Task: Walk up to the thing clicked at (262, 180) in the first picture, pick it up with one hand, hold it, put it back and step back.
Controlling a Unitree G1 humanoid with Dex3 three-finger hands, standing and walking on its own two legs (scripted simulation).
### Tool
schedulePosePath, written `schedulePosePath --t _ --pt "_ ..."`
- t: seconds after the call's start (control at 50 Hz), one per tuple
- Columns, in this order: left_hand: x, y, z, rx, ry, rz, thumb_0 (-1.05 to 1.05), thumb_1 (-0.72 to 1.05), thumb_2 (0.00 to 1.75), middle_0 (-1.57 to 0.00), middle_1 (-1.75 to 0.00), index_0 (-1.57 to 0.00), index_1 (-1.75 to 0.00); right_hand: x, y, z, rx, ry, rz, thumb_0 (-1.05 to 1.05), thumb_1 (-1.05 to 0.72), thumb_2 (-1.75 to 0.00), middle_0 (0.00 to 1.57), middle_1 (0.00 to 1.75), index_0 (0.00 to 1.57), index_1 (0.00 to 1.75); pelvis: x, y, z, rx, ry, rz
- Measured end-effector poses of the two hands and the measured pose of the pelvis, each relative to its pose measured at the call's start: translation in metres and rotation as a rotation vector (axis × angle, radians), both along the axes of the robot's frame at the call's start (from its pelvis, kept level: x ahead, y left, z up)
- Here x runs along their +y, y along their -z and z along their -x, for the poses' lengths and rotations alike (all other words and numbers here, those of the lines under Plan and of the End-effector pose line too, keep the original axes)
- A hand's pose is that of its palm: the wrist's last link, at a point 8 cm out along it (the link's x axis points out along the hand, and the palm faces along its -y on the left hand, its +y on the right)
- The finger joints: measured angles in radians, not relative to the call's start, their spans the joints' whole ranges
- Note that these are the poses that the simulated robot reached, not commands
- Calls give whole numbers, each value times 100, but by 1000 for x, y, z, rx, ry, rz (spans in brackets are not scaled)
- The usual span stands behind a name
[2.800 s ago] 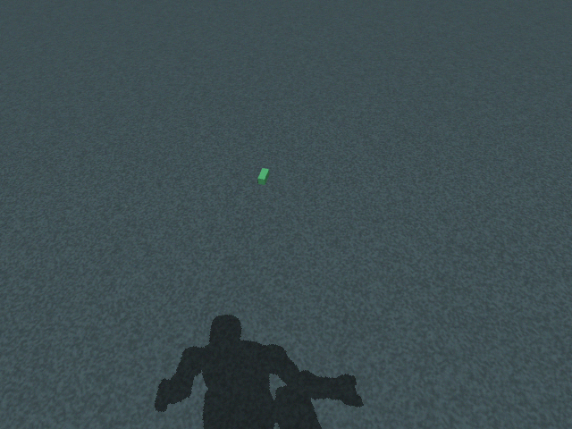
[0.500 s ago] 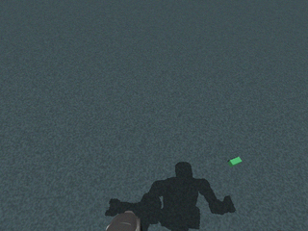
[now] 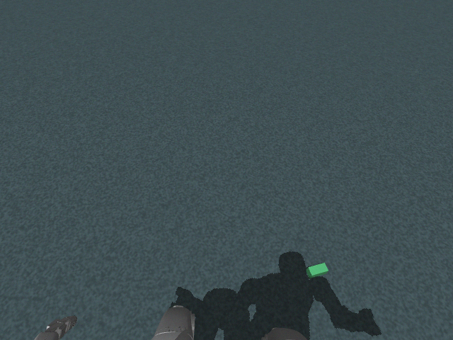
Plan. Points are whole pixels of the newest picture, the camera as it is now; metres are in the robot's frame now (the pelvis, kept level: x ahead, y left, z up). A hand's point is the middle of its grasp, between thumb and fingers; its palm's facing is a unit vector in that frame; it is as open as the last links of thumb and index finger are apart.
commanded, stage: walk up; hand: left
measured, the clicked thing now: (317, 270) +0.46 -0.40 -0.71
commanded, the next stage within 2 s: none
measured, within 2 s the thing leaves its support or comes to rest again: neither
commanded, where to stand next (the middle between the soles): +0.16 -0.73 m, yaw +16 degrees
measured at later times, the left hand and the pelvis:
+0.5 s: hand out of the picture +0.13 +0.08 -0.15, palm faces +0.05 -0.93 -0.37, open 7.4 cm; pelvis +0.05 -0.23 -0.01, yaw +8 degrees
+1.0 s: hand out of the picture +0.11 -0.16 -0.15, palm faces +0.11 -0.94 -0.33, open 7.4 cm; pelvis +0.07 -0.45 +0.01, yaw +12 degrees
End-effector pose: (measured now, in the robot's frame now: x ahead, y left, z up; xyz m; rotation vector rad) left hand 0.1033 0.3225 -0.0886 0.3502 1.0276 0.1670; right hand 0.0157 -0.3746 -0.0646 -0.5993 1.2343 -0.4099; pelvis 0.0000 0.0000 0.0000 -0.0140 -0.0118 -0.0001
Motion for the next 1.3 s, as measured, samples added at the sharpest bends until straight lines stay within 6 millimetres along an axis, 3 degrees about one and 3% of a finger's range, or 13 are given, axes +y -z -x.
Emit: schedulePosePath --t 0.12,0.2,0.38,0.52,0.6,0.68,0.76,0.84,0.9,1.04,1.16,1.22,1.3 --pt "-40 -5 49 130 -115 4 0 90 90 -20 -30 -21 -30 -18 -10 -73 -56 -142 -76 0 -90 -90 21 30 21 30 -44 -18 -20 -1 -40 -7" --pt "-63 11 56 171 -150 4 0 90 90 -20 -30 -21 -30 -37 -7 -97 -67 -215 -70 0 -90 -90 21 30 21 30 -72 -8 -34 4 -78 -10" --pt "-140 19 14 116 -107 31 1 90 90 -20 -30 -21 -30 -125 -23 -104 -92 -203 -16 0 -90 -90 21 31 21 31 -153 -5 -41 -22 -109 -14" --pt "-207 23 -15 36 -103 -26 0 90 90 -20 -30 -21 -30 -236 -13 -106 -47 -221 31 0 -90 -90 22 31 21 31 -246 16 -48 -4 -139 -4" --pt "-262 25 -2 30 -144 -47 0 91 90 -20 -30 -20 -30 -299 4 -119 -9 -182 58 0 -90 -90 21 30 21 31 -298 25 -53 -11 -160 4" --pt "-318 13 21 105 -193 10 0 90 90 -20 -30 -21 -30 -318 3 -138 -10 -171 6 0 -90 -90 21 30 21 30 -324 3 -59 -11 -181 0" --pt "-354 6 34 151 -223 38 0 90 90 -20 -30 -21 -30 -323 -3 -148 16 -217 -59 0 -90 -90 21 30 21 30 -351 -13 -68 -1 -199 -9" --pt "-378 16 34 159 -243 42 0 90 90 -20 -30 -21 -30 -334 -4 -149 33 -272 -77 0 -90 -90 21 30 21 30 -379 -10 -75 9 -224 -19" --pt "-400 20 26 171 -224 38 0 90 90 -20 -30 -21 -30 -355 -9 -148 21 -267 -73 0 -90 -90 21 30 21 31 -404 -11 -75 -3 -228 -21" --pt "-450 21 -6 104 -185 27 0 90 90 -20 -30 -21 -30 -437 -25 -151 -29 -257 -4 0 -90 -90 22 31 21 31 -471 -7 -71 -18 -204 -16" --pt "-509 20 -32 29 -151 -22 0 90 90 -20 -30 -21 -30 -532 -14 -161 -49 -289 38 0 -90 -90 22 31 21 31 -548 14 -68 -9 -187 -14" --pt "-546 23 -28 -2 -156 -54 0 91 90 -20 -30 -20 -30 -580 5 -170 -41 -270 59 0 -90 -90 21 31 21 31 -586 28 -68 -16 -199 0" --pt "-600 20 -6 57 -185 -6 0 91 90 -20 -30 -21 -30 -601 12 -179 -62 -222 13 0 -90 -90 21 30 21 30 -613 16 -65 -22 -205 -7"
